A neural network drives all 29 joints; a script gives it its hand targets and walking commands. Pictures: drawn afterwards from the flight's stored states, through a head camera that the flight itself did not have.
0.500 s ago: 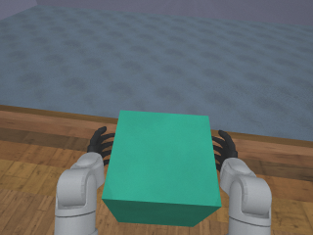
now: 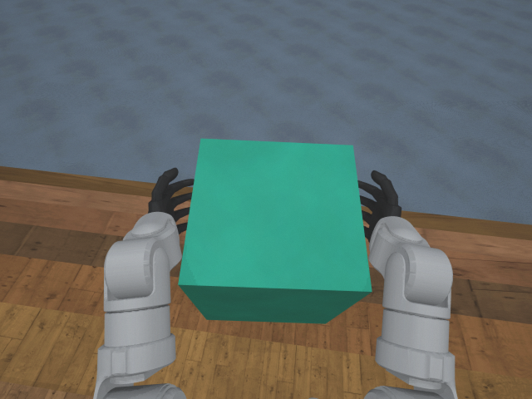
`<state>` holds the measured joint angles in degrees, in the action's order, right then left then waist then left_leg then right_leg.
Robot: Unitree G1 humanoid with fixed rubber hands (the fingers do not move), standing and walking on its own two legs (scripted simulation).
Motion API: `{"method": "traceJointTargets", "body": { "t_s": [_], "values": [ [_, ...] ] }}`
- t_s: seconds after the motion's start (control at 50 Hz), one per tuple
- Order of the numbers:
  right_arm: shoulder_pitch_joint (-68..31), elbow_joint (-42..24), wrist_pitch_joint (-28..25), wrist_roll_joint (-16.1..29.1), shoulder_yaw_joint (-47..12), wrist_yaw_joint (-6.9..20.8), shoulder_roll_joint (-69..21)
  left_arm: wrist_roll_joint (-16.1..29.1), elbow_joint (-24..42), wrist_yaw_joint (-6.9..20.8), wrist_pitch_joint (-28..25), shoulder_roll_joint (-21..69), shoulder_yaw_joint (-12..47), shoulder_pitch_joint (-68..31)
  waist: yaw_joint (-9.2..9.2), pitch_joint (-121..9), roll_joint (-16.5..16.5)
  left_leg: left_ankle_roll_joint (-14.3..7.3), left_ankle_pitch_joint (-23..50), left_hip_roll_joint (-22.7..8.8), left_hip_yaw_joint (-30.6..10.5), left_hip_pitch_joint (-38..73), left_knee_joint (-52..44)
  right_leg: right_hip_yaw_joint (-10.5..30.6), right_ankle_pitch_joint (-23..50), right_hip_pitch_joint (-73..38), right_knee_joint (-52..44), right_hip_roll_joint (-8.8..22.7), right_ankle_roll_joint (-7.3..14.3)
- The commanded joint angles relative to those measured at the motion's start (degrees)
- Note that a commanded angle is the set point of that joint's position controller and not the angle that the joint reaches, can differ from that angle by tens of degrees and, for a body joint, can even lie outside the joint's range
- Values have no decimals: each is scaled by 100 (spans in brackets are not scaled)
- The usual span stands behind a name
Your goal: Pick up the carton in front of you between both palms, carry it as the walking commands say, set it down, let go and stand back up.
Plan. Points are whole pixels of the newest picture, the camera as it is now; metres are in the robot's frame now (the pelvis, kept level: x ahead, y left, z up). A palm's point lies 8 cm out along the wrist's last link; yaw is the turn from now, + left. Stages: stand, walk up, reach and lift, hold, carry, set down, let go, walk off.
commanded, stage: carry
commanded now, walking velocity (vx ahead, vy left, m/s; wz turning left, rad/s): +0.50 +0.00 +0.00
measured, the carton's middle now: (271, 243) +0.35 +0.01 +0.04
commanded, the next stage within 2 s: none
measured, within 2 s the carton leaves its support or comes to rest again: neither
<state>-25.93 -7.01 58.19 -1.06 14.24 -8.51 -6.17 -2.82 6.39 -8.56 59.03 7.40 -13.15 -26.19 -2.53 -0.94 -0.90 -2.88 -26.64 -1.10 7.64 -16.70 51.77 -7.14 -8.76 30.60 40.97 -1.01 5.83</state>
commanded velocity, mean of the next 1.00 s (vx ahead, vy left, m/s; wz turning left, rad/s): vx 0.50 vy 0.00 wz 0.00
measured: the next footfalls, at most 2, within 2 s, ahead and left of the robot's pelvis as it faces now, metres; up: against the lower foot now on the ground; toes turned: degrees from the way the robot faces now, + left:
left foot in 0.42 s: +0.38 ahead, +0.07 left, -0.16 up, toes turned +2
right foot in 0.82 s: +0.70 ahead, -0.02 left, -0.33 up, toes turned -1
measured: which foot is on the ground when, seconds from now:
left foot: up 0.00-0.40, down 0.42-0.82, up 0.84-1.00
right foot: down 0.00-0.44, up 0.46-0.80, down 0.82-1.00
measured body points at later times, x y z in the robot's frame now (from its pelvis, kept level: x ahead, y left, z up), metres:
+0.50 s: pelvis +0.34 +0.04 -0.16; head +0.30 +0.03 +0.29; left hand +0.69 +0.16 -0.03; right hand +0.66 -0.15 -0.03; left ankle +0.34 +0.07 -0.88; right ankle +0.19 -0.09 -0.67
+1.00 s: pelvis +0.68 +0.03 -0.35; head +0.70 +0.04 +0.10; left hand +0.99 +0.22 -0.30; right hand +1.03 -0.09 -0.29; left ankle +0.71 +0.15 -0.98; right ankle +0.66 -0.02 -1.04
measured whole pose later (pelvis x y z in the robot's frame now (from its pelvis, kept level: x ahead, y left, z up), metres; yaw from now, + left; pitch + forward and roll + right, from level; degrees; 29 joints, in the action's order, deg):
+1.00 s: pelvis +0.68 +0.03 -0.35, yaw +0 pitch +2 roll -1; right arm -19.5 2.7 48.4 -4.6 16.2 -9.7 -8.8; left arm 2.5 -5.3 -11.5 51.0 4.2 -9.1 -21.3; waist -8.7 0.0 0.7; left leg -1.9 -24.5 0.8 -3.4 -40.6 75.2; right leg -4.6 -28.0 23.5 50.2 -6.4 7.7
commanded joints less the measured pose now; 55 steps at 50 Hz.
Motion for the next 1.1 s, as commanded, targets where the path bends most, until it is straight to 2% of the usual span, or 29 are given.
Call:
{"method": "traceJointTargets", "body": {
  "t_s": [0.0,0.02,0.08,0.18,0.2,0.24,0.3,0.34,0.36,0.4,0.42,0.44,0.48,0.54,0.6,0.62,0.66,0.74,0.76,0.78,0.8,0.82,0.84,0.86,0.9,0.94,1.0,1.02,1.08],
  "values": [
    [-2202,-176,242,573,-3337,34,-3974,1229,366,121,94,3856,3600,-2614,-156,-2687,2224,46,-559,684,-735,-2786,3185,3557,2775,-4357,-1174,1788,1243],
    [-2453,-243,268,472,-3213,-10,-3890,1447,447,188,119,4065,3763,-2918,-191,-2349,1310,19,-364,313,-1063,-3084,3150,3284,2471,-4218,-980,1737,1284],
    [-2646,-222,215,403,-3105,-11,-4101,1930,740,366,61,4563,4172,-3730,-144,-2107,125,63,-145,-16,-1259,-3115,1764,2995,953,-3247,-936,1612,1195],
    [-2658,-229,36,496,-3341,8,-4181,2002,626,319,-115,4543,4125,-3759,-246,-2284,530,-20,1774,53,-617,-2765,1536,2131,1932,-3023,-456,1499,770],
    [-2625,-251,30,519,-3418,4,-4156,1935,537,286,-109,4493,4063,-3556,-340,-2276,512,-23,2545,-213,-1174,-3458,1105,2164,1566,-3755,91,1372,590],
    [-2474,-134,81,466,-3355,-13,-3997,1693,242,220,-59,4255,3843,-3053,-716,-1981,448,54,3239,103,-577,-4075,167,1891,951,-4112,521,840,523],
    [-2319,54,173,357,-3172,-33,-3836,1400,-68,182,12,4139,3601,-2766,-535,-1372,310,171,5387,327,-116,-1180,-2166,965,-921,-1633,691,385,334],
    [-2463,155,232,329,-3087,-50,-3703,1334,-297,190,28,4060,3506,-2784,-129,-1190,782,132,5877,408,131,275,-2159,655,-1274,-612,1100,390,170],
    [-2529,183,259,359,-3098,-53,-3703,1288,-356,181,39,4036,3459,-2842,607,-1887,1073,-17,5896,561,523,1665,-773,338,302,-386,1940,722,-55],
    [-2574,251,271,479,-3164,-46,-3717,1066,-316,81,73,3881,3193,-2966,1884,-2005,-43,-463,4690,200,166,2828,-2043,-25,1918,-155,5183,411,-450],
    [-2640,400,295,531,-3109,-29,-3648,860,-409,-35,111,3706,2953,-3151,1988,-987,-771,-806,4454,-317,-643,2156,-2783,48,-2131,621,7252,-520,-458],
    [-2876,540,285,772,-3183,-105,-3554,625,-529,-143,206,3382,2600,-2974,773,-970,-1284,-531,7645,-982,-1931,2602,-1388,977,-3139,1709,6717,-494,-401],
    [-3375,535,228,1312,-3546,-134,-3907,416,-777,-339,187,3101,2225,-2712,503,-1325,-5,-678,6027,-1138,-2501,2184,-1293,1363,-1878,2095,4811,39,-325],
    [-4216,259,-6,1888,-3829,0,-4670,595,-460,-264,3,3604,2281,-3240,575,-1856,-454,-1602,4933,-1752,-3855,1196,-1339,1301,-1334,1706,3071,373,-520],
    [-4109,304,-240,1950,-3951,174,-5250,887,-206,-63,-375,4195,2749,-3580,402,-2117,-246,-1225,5498,-1511,-3234,1085,-679,1011,-432,1478,3386,366,-315],
    [-3999,322,-326,1879,-3985,192,-5301,900,-219,-26,-498,4290,2928,-3470,730,-1999,446,-839,3807,-784,-2580,1452,-6,1170,1240,1911,1909,452,-176],
    [-3523,380,-492,1776,-4007,182,-5147,910,-186,9,-694,4391,3102,-3276,864,-1974,213,-669,3359,-208,-1767,1188,379,555,2729,1354,541,95,-135],
    [-2626,488,-765,1446,-3915,121,-4838,852,19,22,-920,4144,3325,-2762,965,-1718,-501,-638,3514,159,-1122,226,868,-231,3273,-863,-1152,-287,-166],
    [-2563,475,-823,1390,-3929,113,-4797,878,143,17,-951,4016,3354,-2670,110,-2746,-984,-528,4938,-218,-912,-136,2076,-339,3859,-2672,21,-345,68],
    [-2519,390,-859,1310,-3944,109,-4753,913,268,6,-976,3875,3359,-2562,-850,-3093,-434,-243,5773,-468,-497,-753,3596,-303,3029,-3832,-98,-237,157],
    [-2725,260,-873,1188,-3851,79,-4682,912,238,5,-979,3791,3378,-2422,-1496,-2479,938,87,2175,327,-152,-1712,5914,159,2635,-4138,-862,178,541],
    [-2575,421,-810,994,-3656,5,-4444,886,-78,-12,-934,3704,3376,-2069,-1195,-1922,1579,147,-1452,1231,-245,-3018,6803,1062,4963,-4702,-179,597,605],
    [-1811,617,-789,694,-3341,-57,-4045,1043,-191,-63,-943,3482,3556,-2055,-384,-2462,1673,94,-1081,1045,-1088,-4049,6176,3788,3037,-5206,-649,1817,1459],
    [-1692,624,-787,404,-2998,-133,-3719,1346,-89,-28,-961,3879,3927,-2375,-317,-2385,740,-14,-750,508,-1380,-3676,5358,4470,769,-4256,-990,2058,1656],
    [-1779,944,-802,186,-2626,-182,-3749,1891,-43,111,-921,4316,4168,-3072,-274,-1405,-438,72,-243,109,-1409,-3742,3570,3341,2410,-3222,-92,1266,1003],
    [-1467,1122,-904,94,-2496,-154,-3881,2094,-74,192,-961,4524,4291,-3242,-194,-1917,-111,118,369,50,-1234,-3270,1648,3275,2214,-2654,-148,1374,1250],
    [-2170,735,-1091,252,-2801,-50,-4182,2119,-298,272,-1121,4863,4265,-3435,-183,-2287,493,8,1858,137,-720,-2255,2218,3155,2562,-2041,170,1460,1185],
    [-2311,698,-1158,346,-2915,-27,-4233,2139,-339,288,-1160,4922,4257,-3300,-441,-2024,23,-25,3513,-88,-1249,-3282,943,2815,675,-2641,1043,827,832],
    [-2245,563,-1249,487,-3141,-51,-4130,1899,-428,217,-1253,4620,4031,-2935,-510,-1689,-78,143,5447,343,-363,-1585,-1421,1700,-898,-1534,1284,236,643]
  ]
}}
